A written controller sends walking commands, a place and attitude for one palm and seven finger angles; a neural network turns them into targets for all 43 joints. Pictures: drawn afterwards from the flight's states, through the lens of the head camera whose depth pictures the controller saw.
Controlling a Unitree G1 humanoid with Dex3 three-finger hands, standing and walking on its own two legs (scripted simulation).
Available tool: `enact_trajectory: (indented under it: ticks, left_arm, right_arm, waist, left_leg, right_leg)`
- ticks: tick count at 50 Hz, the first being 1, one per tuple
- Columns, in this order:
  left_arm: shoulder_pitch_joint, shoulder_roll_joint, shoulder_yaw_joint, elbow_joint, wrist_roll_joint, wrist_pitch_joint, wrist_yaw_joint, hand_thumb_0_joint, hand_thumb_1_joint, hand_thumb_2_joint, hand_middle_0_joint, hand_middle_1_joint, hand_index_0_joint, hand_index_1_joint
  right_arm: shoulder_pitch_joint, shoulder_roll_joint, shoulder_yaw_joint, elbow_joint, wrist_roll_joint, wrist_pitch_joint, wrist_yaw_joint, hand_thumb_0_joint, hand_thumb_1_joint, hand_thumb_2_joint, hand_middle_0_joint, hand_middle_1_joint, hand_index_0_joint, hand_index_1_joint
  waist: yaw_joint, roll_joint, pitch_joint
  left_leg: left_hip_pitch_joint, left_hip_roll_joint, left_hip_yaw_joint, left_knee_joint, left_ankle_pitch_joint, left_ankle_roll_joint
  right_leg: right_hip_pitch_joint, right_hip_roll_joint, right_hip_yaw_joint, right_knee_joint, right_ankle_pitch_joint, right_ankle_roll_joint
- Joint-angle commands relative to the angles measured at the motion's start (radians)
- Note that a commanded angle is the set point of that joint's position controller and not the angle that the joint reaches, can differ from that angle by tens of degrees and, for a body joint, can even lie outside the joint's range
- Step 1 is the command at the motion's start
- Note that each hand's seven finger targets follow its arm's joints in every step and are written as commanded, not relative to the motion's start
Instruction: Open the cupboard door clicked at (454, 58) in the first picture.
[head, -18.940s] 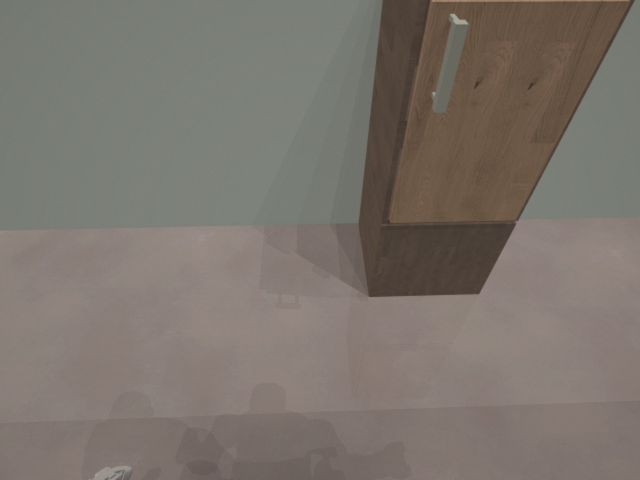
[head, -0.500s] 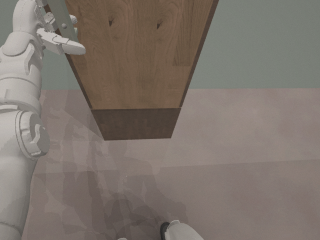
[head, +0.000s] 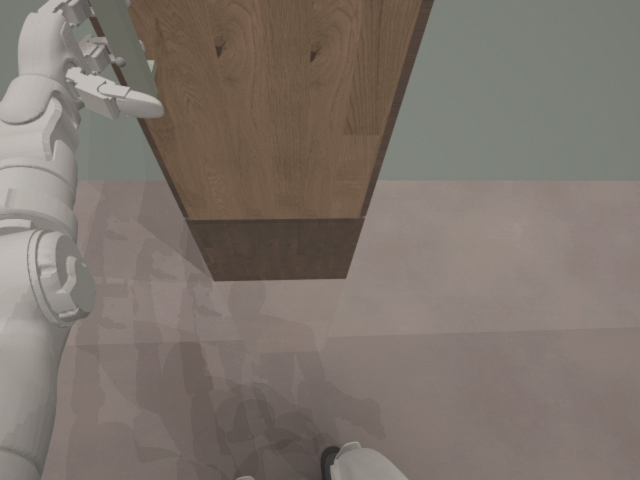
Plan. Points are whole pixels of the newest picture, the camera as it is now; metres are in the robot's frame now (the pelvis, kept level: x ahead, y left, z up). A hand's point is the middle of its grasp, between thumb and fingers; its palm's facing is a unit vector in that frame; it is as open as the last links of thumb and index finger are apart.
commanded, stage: slide the fingers in behind the handle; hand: left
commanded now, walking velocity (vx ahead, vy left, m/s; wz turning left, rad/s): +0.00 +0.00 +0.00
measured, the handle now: (124, 20) +0.62 +0.14 +0.17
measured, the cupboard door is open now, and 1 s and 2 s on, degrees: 0 1 16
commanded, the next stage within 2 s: close the thumb around the handle in 0.06 s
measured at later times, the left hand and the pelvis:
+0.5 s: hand (137, 57) +0.57 +0.12 +0.16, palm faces -0.12 -0.99 -0.02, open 10.7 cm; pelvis -0.01 +0.01 +0.00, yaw -1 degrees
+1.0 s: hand (138, 57) +0.57 +0.12 +0.16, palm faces -0.12 -0.99 -0.01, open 5.9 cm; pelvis +0.00 +0.01 +0.00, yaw -1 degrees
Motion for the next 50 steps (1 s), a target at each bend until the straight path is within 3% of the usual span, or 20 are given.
enact_trajectory:
  ticks: [1, 2, 4, 7, 8, 11, 17, 20, 24, 28, 31, 33, 36, 39, 42, 44, 45, 48, 49, 50]
  left_arm:
    - [-0.551, 0.186, -0.001, -0.201, -0.015, -0.063, -0.010, 0.000, -0.500, 0.300, -0.300, -1.200, -0.300, -1.200]
    - [-0.559, 0.215, 0.013, -0.207, -0.010, -0.068, -0.007, 0.000, -0.500, 0.300, -0.300, -1.200, -0.300, -1.200]
    - [-0.576, 0.194, 0.000, -0.244, -0.013, -0.082, -0.006, 0.000, -0.500, 0.300, -0.300, -1.200, -0.300, -1.200]
    - [-0.570, 0.230, 0.021, -0.165, -0.009, -0.069, -0.001, 0.000, -0.500, 0.300, -0.300, -1.200, -0.300, -1.200]
    - [-0.593, 0.207, 0.001, -0.167, -0.010, -0.071, 0.000, 0.000, -0.500, 0.300, -0.300, -1.200, -0.300, -1.200]
    - [-0.603, 0.260, 0.035, -0.168, 0.006, -0.077, 0.005, 0.000, -0.332, 0.372, -0.312, -1.218, -0.312, -1.218]
    - [-0.593, 0.223, 0.011, -0.165, 0.019, -0.084, 0.019, 0.000, 0.004, 0.516, -0.336, -1.254, -0.336, -1.254]
    - [-0.607, 0.252, 0.040, -0.150, 0.016, -0.080, 0.030, 0.000, 0.172, 0.588, -0.348, -1.272, -0.348, -1.272]
    - [-0.608, 0.239, 0.041, -0.223, 0.020, -0.098, 0.041, 0.000, 0.396, 0.684, -0.364, -1.296, -0.364, -1.296]
    - [-0.546, 0.223, 0.046, -0.157, 0.017, -0.087, 0.049, 0.000, 0.620, 0.780, -0.380, -1.320, -0.380, -1.320]
    - [-0.550, 0.266, 0.067, -0.170, 0.032, -0.081, 0.056, 0.000, 0.788, 0.852, -0.392, -1.338, -0.392, -1.338]
    - [-0.551, 0.240, 0.048, -0.211, 0.033, -0.091, 0.054, 0.000, 0.900, 0.900, -0.400, -1.350, -0.400, -1.350]
    - [-0.513, 0.228, 0.056, -0.247, 0.019, -0.105, 0.045, 0.000, 0.900, 0.900, -0.400, -1.350, -0.400, -1.350]
    - [-0.497, 0.183, 0.033, -0.253, -0.005, -0.098, 0.025, 0.000, 0.900, 0.900, -0.400, -1.350, -0.400, -1.350]
    - [-0.498, 0.251, 0.084, -0.215, 0.002, -0.080, 0.043, 0.000, 0.900, 0.900, -0.400, -1.350, -0.400, -1.350]
    - [-0.498, 0.226, 0.061, -0.231, 0.009, -0.086, 0.048, 0.000, 0.900, 0.900, -0.400, -1.350, -0.400, -1.350]
    - [-0.481, 0.242, 0.075, -0.222, 0.011, -0.086, 0.050, 0.000, 0.900, 0.900, -0.400, -1.350, -0.400, -1.350]
    - [-0.492, 0.253, 0.072, -0.245, 0.016, -0.093, 0.048, 0.000, 0.900, 0.900, -0.400, -1.350, -0.400, -1.350]
    - [-0.541, 0.179, 0.011, -0.258, 0.013, -0.092, 0.046, 0.000, 0.900, 0.900, -0.400, -1.350, -0.400, -1.350]
    - [-0.513, 0.140, -0.001, -0.244, 0.009, -0.090, 0.047, 0.000, 0.900, 0.900, -0.400, -1.350, -0.400, -1.350]
  right_arm:
    - [0.218, -0.164, -0.059, -0.011, -0.003, -0.018, -0.019, 0.000, -0.900, -0.900, 0.200, 0.300, 0.200, 0.300]
    - [0.220, -0.166, -0.058, -0.009, -0.003, -0.020, -0.020, 0.000, -0.900, -0.900, 0.200, 0.300, 0.200, 0.300]
    - [0.219, -0.164, -0.061, -0.010, -0.006, -0.023, -0.019, 0.000, -0.900, -0.900, 0.200, 0.300, 0.200, 0.300]
    - [0.221, -0.173, -0.054, -0.005, -0.004, -0.024, -0.021, 0.000, -0.900, -0.900, 0.200, 0.300, 0.200, 0.300]
    - [0.221, -0.172, -0.052, -0.007, -0.004, -0.027, -0.022, 0.000, -0.900, -0.900, 0.200, 0.300, 0.200, 0.300]
    - [0.235, -0.175, -0.054, -0.001, -0.008, -0.031, -0.022, 0.000, -0.900, -0.900, 0.200, 0.300, 0.200, 0.300]
    - [0.243, -0.172, -0.053, -0.008, -0.013, -0.033, -0.014, 0.000, -0.900, -0.900, 0.200, 0.300, 0.200, 0.300]
    - [0.255, -0.178, -0.053, -0.002, -0.014, -0.030, -0.015, 0.000, -0.900, -0.900, 0.200, 0.300, 0.200, 0.300]
    - [0.260, -0.175, -0.058, -0.008, -0.021, -0.028, -0.007, 0.000, -0.900, -0.900, 0.200, 0.300, 0.200, 0.300]
    - [0.262, -0.177, -0.057, -0.008, -0.018, -0.018, -0.005, 0.000, -0.900, -0.900, 0.200, 0.300, 0.200, 0.300]
    - [0.265, -0.178, -0.059, -0.011, -0.019, -0.012, -0.004, 0.000, -0.900, -0.900, 0.200, 0.300, 0.200, 0.300]
    - [0.261, -0.174, -0.060, -0.018, -0.019, -0.012, -0.004, 0.000, -0.900, -0.900, 0.200, 0.300, 0.200, 0.300]
    - [0.260, -0.173, -0.067, -0.020, -0.020, -0.011, 0.001, 0.000, -0.900, -0.900, 0.200, 0.300, 0.200, 0.300]
    - [0.247, -0.169, -0.070, -0.022, -0.014, -0.006, -0.001, 0.000, -0.900, -0.900, 0.200, 0.300, 0.200, 0.300]
    - [0.244, -0.174, -0.066, -0.021, -0.012, 0.000, -0.003, 0.000, -0.900, -0.900, 0.200, 0.300, 0.200, 0.300]
    - [0.237, -0.167, -0.064, -0.027, -0.012, -0.001, -0.003, 0.000, -0.900, -0.900, 0.200, 0.300, 0.200, 0.300]
    - [0.240, -0.169, -0.065, -0.026, -0.012, -0.002, -0.003, 0.000, -0.900, -0.900, 0.200, 0.300, 0.200, 0.300]
    - [0.233, -0.169, -0.064, -0.036, -0.011, 0.000, -0.007, 0.000, -0.900, -0.900, 0.200, 0.300, 0.200, 0.300]
    - [0.226, -0.161, -0.064, -0.033, -0.010, -0.002, -0.005, 0.000, -0.900, -0.900, 0.200, 0.300, 0.200, 0.300]
    - [0.232, -0.158, -0.067, -0.028, -0.012, -0.006, -0.002, 0.000, -0.900, -0.900, 0.200, 0.300, 0.200, 0.300]
  waist:
    - [-0.043, 0.092, -0.467]
    - [-0.044, 0.082, -0.471]
    - [-0.040, 0.121, -0.518]
    - [-0.052, 0.039, -0.434]
    - [-0.061, 0.057, -0.421]
    - [-0.049, 0.083, -0.473]
    - [-0.049, 0.120, -0.485]
    - [-0.057, 0.080, -0.483]
    - [-0.039, 0.149, -0.552]
    - [-0.042, 0.066, -0.460]
    - [-0.035, 0.080, -0.477]
    - [-0.029, 0.104, -0.499]
    - [-0.016, 0.104, -0.546]
    - [-0.014, 0.114, -0.530]
    - [-0.014, 0.052, -0.466]
    - [-0.008, 0.099, -0.479]
    - [-0.010, 0.062, -0.474]
    - [-0.008, 0.076, -0.493]
    - [-0.034, 0.111, -0.490]
    - [-0.025, 0.084, -0.488]
  left_leg:
    - [0.177, -0.004, 0.006, -0.038, 0.422, 0.016]
    - [0.174, -0.001, 0.003, -0.037, 0.421, 0.015]
    - [0.224, -0.002, -0.003, -0.032, 0.466, 0.011]
    - [0.126, -0.002, 0.001, -0.042, 0.365, 0.017]
    - [0.126, -0.005, 0.001, -0.047, 0.356, 0.020]
    - [0.142, -0.001, -0.004, -0.039, 0.373, 0.015]
    - [0.185, 0.004, -0.017, -0.035, 0.409, 0.008]
    - [0.176, 0.007, -0.020, -0.033, 0.411, 0.011]
    - [0.259, 0.010, -0.029, -0.025, 0.513, -0.002]
    - [0.200, 0.010, -0.024, -0.035, 0.483, 0.006]
    - [0.183, 0.008, -0.014, -0.039, 0.477, 0.006]
    - [0.210, 0.007, -0.017, -0.034, 0.512, 0.004]
    - [0.271, 0.015, -0.024, -0.029, 0.584, -0.007]
    - [0.291, 0.017, -0.022, -0.032, 0.621, -0.009]
    - [0.195, 0.008, -0.006, -0.043, 0.510, 0.004]
    - [0.214, 0.004, -0.006, -0.044, 0.537, 0.002]
    - [0.205, 0.007, -0.004, -0.041, 0.535, 0.004]
    - [0.198, 0.003, -0.001, -0.042, 0.530, 0.007]
    - [0.229, 0.003, -0.003, -0.039, 0.529, 0.003]
    - [0.240, 0.005, -0.011, -0.036, 0.538, 0.001]
  right_leg:
    - [0.328, -0.025, 0.033, -0.023, 0.448, 0.014]
    - [0.330, -0.025, 0.033, -0.023, 0.442, 0.014]
    - [0.322, -0.024, 0.030, -0.016, 0.461, 0.011]
    - [0.325, -0.024, 0.035, -0.029, 0.396, 0.017]
    - [0.314, -0.025, 0.035, -0.031, 0.389, 0.014]
    - [0.320, -0.026, 0.035, -0.021, 0.387, 0.013]
    - [0.263, -0.020, 0.021, -0.011, 0.366, 0.010]
    - [0.266, -0.019, 0.020, -0.013, 0.370, 0.013]
    - [0.250, -0.016, 0.013, 0.000, 0.416, 0.007]
    - [0.254, -0.013, 0.007, -0.009, 0.405, 0.008]
    - [0.283, -0.017, 0.015, -0.007, 0.425, 0.010]
    - [0.283, -0.017, 0.014, 0.000, 0.447, 0.005]
    - [0.288, -0.012, 0.008, 0.003, 0.474, 0.007]
    - [0.282, -0.010, 0.008, -0.004, 0.491, 0.008]
    - [0.317, -0.012, 0.014, -0.011, 0.470, 0.011]
    - [0.320, -0.015, 0.016, -0.005, 0.488, 0.007]
    - [0.325, -0.015, 0.014, -0.006, 0.492, 0.009]
    - [0.349, -0.018, 0.021, 0.001, 0.509, 0.007]
    - [0.307, -0.018, 0.018, -0.004, 0.492, 0.012]
    - [0.298, -0.016, 0.012, -0.004, 0.479, 0.010]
